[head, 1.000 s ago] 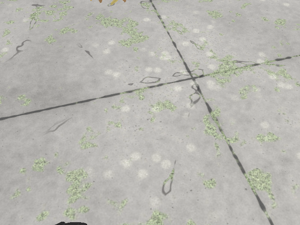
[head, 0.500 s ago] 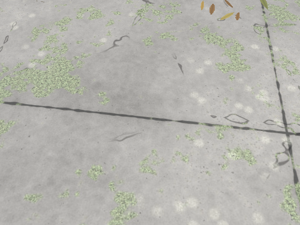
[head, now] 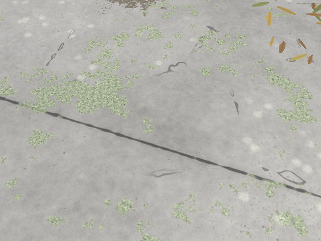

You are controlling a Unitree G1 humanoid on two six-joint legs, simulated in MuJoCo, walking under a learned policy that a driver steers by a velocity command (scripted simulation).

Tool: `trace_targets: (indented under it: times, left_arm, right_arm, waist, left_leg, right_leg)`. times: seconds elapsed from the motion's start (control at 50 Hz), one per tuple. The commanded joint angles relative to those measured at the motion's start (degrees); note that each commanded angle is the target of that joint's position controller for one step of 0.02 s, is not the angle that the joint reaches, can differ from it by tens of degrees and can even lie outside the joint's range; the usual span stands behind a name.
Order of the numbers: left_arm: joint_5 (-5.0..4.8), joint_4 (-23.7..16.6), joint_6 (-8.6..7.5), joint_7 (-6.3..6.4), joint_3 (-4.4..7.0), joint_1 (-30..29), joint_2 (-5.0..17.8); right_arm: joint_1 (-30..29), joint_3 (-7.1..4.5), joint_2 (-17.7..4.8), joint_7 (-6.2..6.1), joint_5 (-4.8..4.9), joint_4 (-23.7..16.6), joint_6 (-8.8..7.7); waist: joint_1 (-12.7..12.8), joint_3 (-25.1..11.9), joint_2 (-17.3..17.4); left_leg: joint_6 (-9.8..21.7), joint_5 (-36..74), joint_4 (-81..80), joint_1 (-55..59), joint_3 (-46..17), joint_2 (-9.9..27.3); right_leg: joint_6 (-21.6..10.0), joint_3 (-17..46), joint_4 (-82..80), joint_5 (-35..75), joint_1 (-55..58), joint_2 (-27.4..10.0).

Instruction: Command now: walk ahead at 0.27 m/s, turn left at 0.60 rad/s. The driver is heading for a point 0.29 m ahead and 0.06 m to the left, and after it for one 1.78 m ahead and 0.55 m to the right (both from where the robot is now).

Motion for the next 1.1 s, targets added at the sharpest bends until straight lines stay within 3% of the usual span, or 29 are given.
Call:
trace_targets:
  times: [0.02,0.06,0.1,0.12,0.14,0.16,0.18,0.2,0.24,0.3,0.36,0.4,0.46,0.5,0.54,0.56,0.58,0.6,0.62,0.64,0.68,0.78,0.86,0.94,1.0,1.04,1.06,1.08,1.1]
  left_arm:
    - [-0.25,-4.9,-2.12,-0.20,0.75,-2.2,4.8]
    - [-0.86,-4.9,-2.99,-0.16,0.54,-0.1,4.8]
    - [-1.66,-2.8,-3.74,0.59,0.45,8.0,4.4]
    - [-1.28,-1.7,-4.11,1.47,1.16,12.1,7.3]
    - [-0.82,-2.2,-4.36,2.24,1.87,13.8,12.0]
    - [0.56,-3.4,-4.21,2.32,2.79,9.4,16.0]
    - [0.52,-3.2,-4.40,2.00,2.37,6.9,12.7]
    - [-0.37,-3.6,-4.85,1.39,1.53,4.7,9.5]
    - [-0.75,-3.9,-5.55,0.75,1.07,4.4,8.0]
    - [-0.36,-1.6,-6.65,-0.56,0.95,10.7,6.8]
    - [-0.64,1.0,-7.31,-1.45,1.06,15.4,7.0]
    - [-1.35,2.1,-7.20,-1.67,1.04,15.4,7.2]
    - [-1.23,4.2,-6.75,-1.66,1.17,19.0,8.3]
    - [-0.93,5.3,-6.42,-1.47,1.58,19.2,10.1]
    - [-1.76,5.7,-6.39,-1.35,1.48,17.6,10.3]
    - [-2.35,3.9,-6.66,-1.51,0.69,16.2,7.8]
    - [-3.55,0.9,-6.63,-1.84,-1.26,20.2,-0.7]
    - [-2.19,2.4,-5.78,-0.97,0.85,18.0,6.9]
    - [-2.06,1.8,-5.62,-1.25,1.21,15.0,6.6]
    - [-2.05,2.1,-5.62,-1.69,0.81,13.9,4.9]
    - [-0.60,3.3,-4.22,-2.50,1.11,14.8,4.0]
    - [0.05,0.7,-2.54,-4.20,1.06,8.7,1.6]
    - [-0.09,-2.7,-2.80,-5.24,0.18,0.1,0.7]
    - [0.22,-5.7,-2.87,-6.06,-0.39,-6.7,1.3]
    - [0.59,-6.3,-2.74,-5.47,0.09,-5.8,2.8]
    - [0.74,-4.2,-3.15,-4.59,1.21,3.4,4.8]
    - [1.27,-1.2,-3.60,-3.73,2.44,12.6,7.1]
    - [1.61,-0.7,-3.55,-2.73,4.31,16.4,13.8]
    - [-0.47,-2.3,-3.04,-2.66,5.14,14.7,17.8]
  right_arm:
    - [1.4,-2.38,-9.6,0.17,-0.38,-3.1,-0.73]
    - [0.0,-2.48,-9.6,0.64,-0.47,-3.6,-0.76]
    - [-5.1,-2.48,-8.9,0.85,0.02,-5.0,-0.47]
    - [-6.3,-2.04,-6.8,0.46,0.45,-6.0,-0.74]
    - [-2.7,-0.62,-1.1,0.14,1.00,-6.3,-1.30]
    - [-6.2,-0.83,-4.1,0.27,-0.18,-7.9,-1.90]
    - [-7.1,-1.27,-7.0,0.90,-1.45,-8.2,-2.25]
    - [-4.9,-1.49,-7.3,1.81,-1.36,-6.8,-2.43]
    - [-1.9,-1.41,-6.9,3.08,-1.40,-4.9,-1.91]
    - [-6.5,-0.36,-4.8,3.97,-1.25,-6.6,-1.64]
    - [-11.2,0.43,-3.8,3.89,-1.41,-8.0,-2.01]
    - [-14.8,1.28,-3.2,4.16,-1.85,-9.0,-2.20]
    - [-20.6,2.61,-1.5,4.26,-1.18,-10.7,-2.70]
    - [-17.5,2.39,-2.7,3.28,-0.72,-10.0,-3.30]
    - [-3.7,1.23,-5.6,1.56,-1.25,-5.7,-4.68]
    - [6.2,0.14,-9.6,0.43,-2.61,-3.9,-5.39]
    - [10.3,-1.25,-15.9,-0.36,-3.30,-3.3,-5.36]
    - [10.0,-0.99,-13.6,-0.36,-1.56,-3.1,-4.90]
    - [4.3,0.31,-9.5,-0.34,-1.23,-3.0,-4.90]
    - [0.6,1.21,-5.9,-0.18,-0.97,-3.1,-5.21]
    - [-1.7,2.17,-2.9,-0.52,-0.56,-2.5,-5.82]
    - [0.6,1.74,-3.5,-0.64,0.23,-0.2,-7.90]
    - [1.5,1.83,-3.2,-0.59,0.03,1.2,-8.01]
    - [4.4,1.10,-6.0,-1.04,0.09,2.9,-7.70]
    - [5.7,0.65,-8.2,-1.45,-0.07,3.8,-6.64]
    - [5.9,0.19,-10.1,-1.66,-0.30,4.0,-5.30]
    - [5.7,0.30,-10.0,-1.56,-0.33,3.3,-4.92]
    - [8.2,1.58,-4.6,-1.02,0.03,0.6,-5.07]
    - [5.7,1.49,-4.4,-0.18,0.22,-3.1,-5.59]
  waist:
    - [0.1,-2.4,6.8]
    - [1.6,-1.9,7.2]
    - [7.3,-0.5,5.7]
    - [9.1,0.4,1.6]
    - [7.6,-2.5,-10.5]
    - [6.7,3.0,-10.4]
    - [3.7,6.4,-4.6]
    - [2.2,6.2,-4.0]
    - [1.9,4.7,-6.4]
    - [4.7,4.8,-4.8]
    - [6.2,5.7,-5.6]
    - [6.0,5.3,-7.0]
    - [8.2,5.5,-8.1]
    - [6.0,4.1,-8.4]
    - [-1.5,-3.8,-6.0]
    - [-5.7,-11.6,-2.0]
    - [-4.0,-20.9,13.9]
    - [-5.0,-19.0,7.5]
    - [-2.0,-9.3,5.9]
    - [-0.5,-3.9,5.8]
    - [2.3,0.4,8.0]
    - [3.8,3.1,5.9]
    - [3.2,5.2,5.3]
    - [1.7,6.1,4.3]
    - [2.6,3.4,4.9]
    - [6.6,-2.7,5.5]
    - [10.8,-7.9,2.7]
    - [9.9,-14.0,-7.0]
    - [8.4,-19.4,-12.6]
  left_leg:
    - [7.5,-26.7,-9.8,6.9,-23.4,15.7]
    - [7.2,-27.8,-9.1,2.7,-24.3,14.5]
    - [3.6,-29.5,-6.5,-8.5,-21.8,10.2]
    - [-0.5,-32.0,-0.1,-17.9,-17.1,5.9]
    - [-3.2,-31.2,20.5,-22.9,-5.1,0.1]
    - [-3.8,-23.0,27.7,-31.7,-0.3,-1.0]
    - [-3.8,-16.7,31.9,-30.7,-2.0,5.0]
    - [-4.5,-13.1,33.5,-29.1,-1.4,5.4]
    - [-6.2,-8.8,39.0,-26.9,1.4,6.1]
    - [-6.7,-4.9,40.9,-28.7,2.3,7.8]
    - [-7.0,-3.6,32.7,-28.5,2.7,6.9]
    - [-7.4,-2.2,24.0,-24.4,8.9,9.2]
    - [-6.6,-5.0,14.5,-15.7,13.8,9.0]
    - [-4.8,-7.5,10.7,-8.7,14.2,6.9]
    - [-2.0,-3.0,3.4,10.6,12.7,6.0]
    - [0.4,-8.5,2.3,26.9,2.6,16.4]
    - [5.5,-10.5,-0.4,43.3,-22.4,35.8]
    - [6.2,-11.3,-3.7,35.0,-27.1,35.6]
    - [4.7,-10.6,-5.0,27.3,-17.3,32.0]
    - [3.2,-6.8,-7.6,20.6,-10.3,28.9]
    - [0.8,-2.3,-10.8,13.2,-1.3,24.5]
    - [2.1,5.5,-14.9,11.8,7.7,24.4]
    - [1.6,10.3,-14.9,11.0,15.4,22.5]
    - [0.5,16.6,-13.6,15.0,19.3,24.0]
    - [-0.7,39.4,-4.0,21.9,22.1,24.7]
    - [-1.2,48.3,12.8,22.1,23.0,24.6]
    - [-2.7,39.1,27.3,15.3,23.8,23.3]
    - [-5.1,4.6,47.0,-3.0,23.6,18.7]
    - [-7.7,-26.4,62.0,-20.0,13.6,7.1]
  right_leg:
    - [-1.2,0.0,-5.4,-3.1,-1.9,1.8]
    - [-2.8,-0.3,-11.5,-5.3,5.2,3.5]
    - [-5.1,-1.6,-26.7,0.5,21.4,4.6]
    - [-6.1,1.4,-32.8,0.2,31.3,0.3]
    - [-7.6,16.8,-39.0,-14.5,36.3,-15.6]
    - [-12.1,33.0,-44.5,-24.0,28.7,-22.7]
    - [-12.9,29.4,-43.2,-22.5,24.3,-21.7]
    - [-11.5,23.1,-42.9,-17.6,23.6,-17.9]
    - [-10.0,11.9,-42.8,-6.1,23.7,-12.8]
    - [-10.6,5.1,-41.9,6.3,25.0,-11.2]
    - [-11.8,2.8,-41.1,17.2,26.9,-10.5]
    - [-12.0,1.0,-40.2,23.8,26.7,-9.3]
    - [-12.4,1.5,-38.0,32.7,25.4,-10.1]
    - [-12.0,2.7,-33.5,44.3,26.1,-11.6]
    - [-9.8,-0.2,-18.1,53.1,23.3,-9.0]
    - [-8.7,-1.5,-4.3,36.7,12.3,-6.4]
    - [-6.6,-5.8,14.4,-6.6,-7.1,2.0]
    - [-7.9,0.1,20.9,-8.0,-8.7,1.5]
    - [-8.6,1.0,20.9,-3.3,-10.1,-1.2]
    - [-8.4,0.1,18.3,0.2,-9.3,-3.0]
    - [-7.2,-0.9,15.7,2.9,-6.3,-4.1]
    - [-5.5,-2.2,14.0,10.2,-12.1,-4.8]
    - [-5.1,-4.6,1.7,19.5,-12.2,-4.5]
    - [-7.5,-9.0,-9.4,20.3,-7.7,-3.0]
    - [-10.7,-12.4,-12.3,12.8,-3.1,1.5]
    - [-13.6,-13.1,-14.5,6.6,7.8,6.0]
    - [-15.6,-10.5,-18.5,7.3,20.9,6.4]
    - [-20.5,10.9,-20.3,0.6,37.3,-8.9]
    - [-28.1,41.5,-30.8,3.0,45.6,-19.3]
Keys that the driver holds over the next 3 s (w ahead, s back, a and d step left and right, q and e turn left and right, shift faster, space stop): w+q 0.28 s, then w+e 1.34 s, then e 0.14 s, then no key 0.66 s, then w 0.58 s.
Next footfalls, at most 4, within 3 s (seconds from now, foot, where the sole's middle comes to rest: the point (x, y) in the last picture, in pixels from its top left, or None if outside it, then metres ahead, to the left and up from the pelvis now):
0.12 right None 0.06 -0.14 -0.78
0.56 left None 0.29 0.14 -0.78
1.06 right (168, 215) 0.59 -0.05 -0.78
1.58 left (147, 149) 0.93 0.03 -0.78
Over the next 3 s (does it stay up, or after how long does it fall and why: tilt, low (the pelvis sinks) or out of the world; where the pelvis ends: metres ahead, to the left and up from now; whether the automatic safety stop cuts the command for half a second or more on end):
stays up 1.06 -0.20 0.00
